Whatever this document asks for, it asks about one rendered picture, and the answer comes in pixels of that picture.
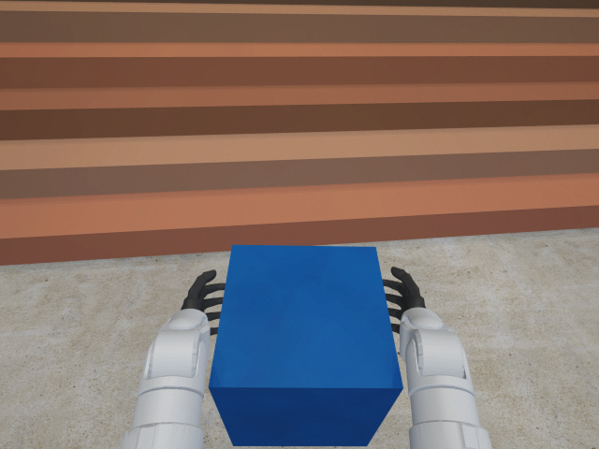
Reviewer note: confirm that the right robot hand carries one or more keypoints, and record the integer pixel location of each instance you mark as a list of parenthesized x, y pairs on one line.
[(411, 297)]

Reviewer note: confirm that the carton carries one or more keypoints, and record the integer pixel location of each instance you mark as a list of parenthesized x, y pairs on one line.
[(304, 354)]

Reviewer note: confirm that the robot right forearm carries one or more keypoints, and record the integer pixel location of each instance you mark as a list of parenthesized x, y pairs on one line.
[(440, 386)]

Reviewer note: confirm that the left robot hand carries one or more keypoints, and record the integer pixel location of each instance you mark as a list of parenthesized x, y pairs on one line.
[(197, 292)]

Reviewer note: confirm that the robot left forearm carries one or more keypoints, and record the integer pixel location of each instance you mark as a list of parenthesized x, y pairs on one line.
[(172, 386)]

